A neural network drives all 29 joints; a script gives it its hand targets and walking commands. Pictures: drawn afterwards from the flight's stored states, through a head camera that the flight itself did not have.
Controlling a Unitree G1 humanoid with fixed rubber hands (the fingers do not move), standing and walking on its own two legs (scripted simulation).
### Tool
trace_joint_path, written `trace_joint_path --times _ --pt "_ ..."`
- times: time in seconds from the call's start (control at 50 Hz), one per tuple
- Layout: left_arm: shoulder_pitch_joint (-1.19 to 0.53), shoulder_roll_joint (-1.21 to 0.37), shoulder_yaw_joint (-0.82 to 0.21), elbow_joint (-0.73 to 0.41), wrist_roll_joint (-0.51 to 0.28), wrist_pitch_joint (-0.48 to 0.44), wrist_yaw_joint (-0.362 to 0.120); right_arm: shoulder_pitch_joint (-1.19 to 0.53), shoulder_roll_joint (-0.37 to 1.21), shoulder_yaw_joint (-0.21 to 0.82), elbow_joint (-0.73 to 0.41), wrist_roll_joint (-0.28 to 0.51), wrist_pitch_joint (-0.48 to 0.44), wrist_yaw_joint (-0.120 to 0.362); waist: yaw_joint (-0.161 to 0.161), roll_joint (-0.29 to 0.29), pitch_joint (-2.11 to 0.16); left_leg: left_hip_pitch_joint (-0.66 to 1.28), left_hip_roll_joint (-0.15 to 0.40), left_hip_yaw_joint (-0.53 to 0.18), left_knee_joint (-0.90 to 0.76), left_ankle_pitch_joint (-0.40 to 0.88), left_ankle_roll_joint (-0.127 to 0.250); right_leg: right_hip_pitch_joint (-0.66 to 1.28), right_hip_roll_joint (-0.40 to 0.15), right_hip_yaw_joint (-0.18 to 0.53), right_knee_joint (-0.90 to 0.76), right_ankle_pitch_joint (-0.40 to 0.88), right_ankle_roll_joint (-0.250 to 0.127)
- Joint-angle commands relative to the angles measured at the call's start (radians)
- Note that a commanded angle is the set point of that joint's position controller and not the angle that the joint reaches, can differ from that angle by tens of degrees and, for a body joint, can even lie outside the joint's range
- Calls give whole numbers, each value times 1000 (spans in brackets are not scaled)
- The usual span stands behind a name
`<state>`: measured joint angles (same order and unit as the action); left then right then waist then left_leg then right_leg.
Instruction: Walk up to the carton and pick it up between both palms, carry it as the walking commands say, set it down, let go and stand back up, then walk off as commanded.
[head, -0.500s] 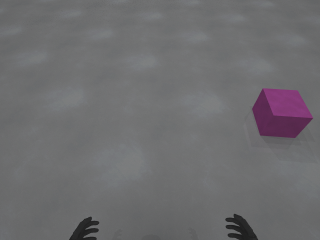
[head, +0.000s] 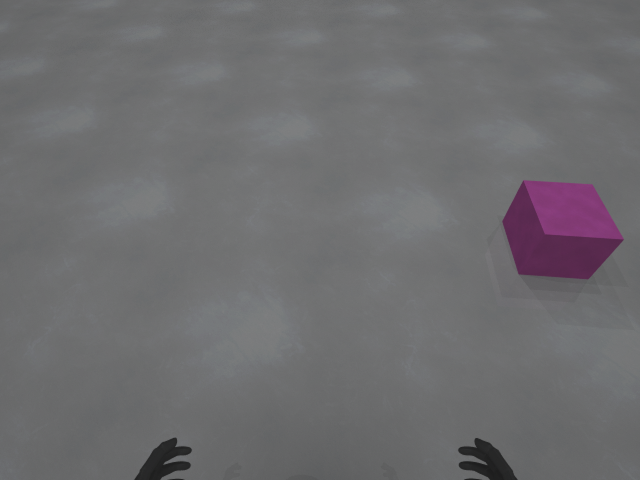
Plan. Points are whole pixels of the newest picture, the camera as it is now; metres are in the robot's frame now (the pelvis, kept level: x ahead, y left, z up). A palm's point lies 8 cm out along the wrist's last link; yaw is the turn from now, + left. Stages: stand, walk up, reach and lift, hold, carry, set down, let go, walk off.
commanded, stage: stand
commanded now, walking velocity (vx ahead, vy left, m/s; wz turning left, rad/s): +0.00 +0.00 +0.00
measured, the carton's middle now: (555, 229) +1.10 -0.93 -0.64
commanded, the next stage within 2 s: walk up in 1.14 s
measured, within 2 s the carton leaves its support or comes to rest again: neither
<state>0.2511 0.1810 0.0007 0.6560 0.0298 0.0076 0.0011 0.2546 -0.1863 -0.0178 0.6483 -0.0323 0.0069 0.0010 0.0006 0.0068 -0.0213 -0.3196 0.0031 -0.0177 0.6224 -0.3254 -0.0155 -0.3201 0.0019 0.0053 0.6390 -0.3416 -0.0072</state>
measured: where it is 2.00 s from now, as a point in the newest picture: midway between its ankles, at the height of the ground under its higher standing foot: outside the picture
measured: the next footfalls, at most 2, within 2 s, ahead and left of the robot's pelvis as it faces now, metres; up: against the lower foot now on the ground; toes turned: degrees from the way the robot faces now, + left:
none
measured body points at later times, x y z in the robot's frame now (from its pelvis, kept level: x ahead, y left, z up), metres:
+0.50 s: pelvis +0.00 +0.00 +0.00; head +0.00 +0.00 +0.45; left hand +0.12 +0.24 -0.11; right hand +0.11 -0.23 -0.11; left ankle +0.00 +0.13 -0.73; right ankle +0.00 -0.11 -0.73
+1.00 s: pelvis -0.01 +0.00 +0.01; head +0.00 +0.00 +0.46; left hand +0.08 +0.24 -0.12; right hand +0.09 -0.23 -0.12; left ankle +0.00 +0.13 -0.73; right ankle +0.00 -0.12 -0.73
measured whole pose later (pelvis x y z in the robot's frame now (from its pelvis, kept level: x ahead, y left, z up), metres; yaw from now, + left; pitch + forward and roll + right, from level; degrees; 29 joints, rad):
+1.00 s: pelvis -0.01 +0.00 +0.01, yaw +0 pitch +0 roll +0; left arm 0.30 0.18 0.02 0.76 0.02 0.01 0.02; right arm 0.29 -0.18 -0.03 0.76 -0.02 0.00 -0.02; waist 0.01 0.00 0.00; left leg -0.27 0.00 -0.02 0.55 -0.28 -0.01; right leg -0.27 0.00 0.01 0.56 -0.30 0.00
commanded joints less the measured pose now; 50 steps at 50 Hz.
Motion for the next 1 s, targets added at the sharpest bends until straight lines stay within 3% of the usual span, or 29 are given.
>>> trace_joint_path --times 0.0,0.02,0.1,0.12,0.14,0.22,0.24,0.3,0.32,0.36,0.44,0.48,0.6,0.62,0.64,0.66,0.7,0.74,0.86,0.92,0.96,0.98 --pt "-29 84 27 -78 0 -24 -1 -14 -82 -21 -69 1 -19 -1 1 -34 -42 37 37 -49 -78 195 44 10 -38 53 -112 163 -25" --pt "-24 88 27 -74 0 -24 0 -3 -89 -25 -66 3 -21 -3 -4 4 -58 43 38 -47 -85 168 43 15 -37 61 -115 150 -25" --pt "-20 97 31 -67 1 -19 3 -17 -70 -21 -59 3 -20 0 -2 -13 -17 22 32 -47 -90 148 44 -5 -50 73 -149 103 -29" --pt "-23 91 31 -67 -1 -21 2 -4 -85 -25 -56 2 -20 -4 -10 10 -19 22 31 -50 -93 150 46 2 -44 68 -136 120 -26" --pt "-7 72 26 -60 -3 -22 1 12 -91 -28 -48 0 -19 -6 -9 -21 -16 25 34 -52 -95 153 46 6 -46 71 -139 123 -27" --pt "2 94 31 -51 -1 -25 5 5 -88 -29 -40 4 -20 -3 -4 -18 -25 29 29 -49 -93 161 45 12 -50 72 -138 131 -32" --pt "-16 101 35 -55 -2 -25 7 10 -89 -30 -41 4 -24 -7 -9 6 -39 38 36 -50 -93 181 45 25 -50 67 -132 149 -34" --pt "6 85 33 -38 -7 -23 8 1 -87 -27 -35 1 -26 -8 9 -6 -51 52 45 -58 -89 251 54 46 -44 60 -119 183 -24" --pt "-1 94 36 -43 -5 -23 10 11 -74 -25 -33 6 -26 -10 -1 11 -38 42 40 -54 -95 234 50 45 -46 59 -115 197 -26" --pt "18 74 33 -31 -6 -19 10 12 -88 -27 -26 2 -22 -10 9 21 -17 29 39 -55 -107 208 48 43 -47 61 -117 174 -27" --pt "-8 90 36 -29 0 -13 9 33 -84 -28 -17 6 -16 -9 -13 -26 -7 29 35 -62 -119 129 51 12 -43 62 -149 114 -29" --pt "7 93 37 -28 -4 -15 7 18 -87 -29 -17 4 -19 -6 -2 7 -14 24 45 -72 -131 134 57 34 -44 66 -146 120 -24" --pt "20 79 39 -4 -6 -19 10 34 -80 -30 -1 10 -22 -13 -8 -15 -29 45 46 -69 -131 152 57 38 -41 56 -147 143 -25" --pt "24 74 35 -1 -8 -17 8 23 -91 -33 -1 7 -19 -13 4 -16 -4 26 46 -76 -132 152 56 39 -40 59 -151 140 -27" --pt "29 88 40 -4 -6 -18 9 3 -78 -32 -3 5 -20 -10 6 20 -8 47 39 -64 -125 165 52 24 -48 72 -155 133 -32" --pt "38 96 43 7 -2 -18 11 24 -73 -31 5 4 -18 -13 2 -13 -8 41 43 -68 -130 160 53 33 -46 70 -156 135 -30" --pt "28 89 43 0 -6 -21 13 37 -93 -36 15 7 -22 -15 3 14 -17 41 47 -77 -139 178 57 45 -49 68 -154 154 -35" --pt "29 83 42 10 -6 -22 15 17 -84 -36 13 6 -23 -14 -2 -18 12 35 45 -68 -136 179 58 39 -49 68 -152 172 -30" --pt "51 97 48 30 -2 -17 20 51 -82 -35 44 8 -17 -21 5 2 27 44 44 -68 -148 173 51 32 -52 78 -175 148 -32" --pt "47 92 48 41 -8 -21 18 36 -79 -32 48 11 -24 -21 4 -23 -13 65 46 -66 -149 169 54 57 -52 77 -171 165 -31" --pt "41 93 50 49 -7 -20 17 32 -83 -33 57 9 -23 -21 4 21 13 60 46 -73 -156 178 53 45 -54 81 -182 153 -34" --pt "69 92 50 57 -9 -22 16 41 -91 -39 63 7 -21 -21 7 -6 -1 78 42 -69 -152 185 54 47 -54 81 -184 148 -32"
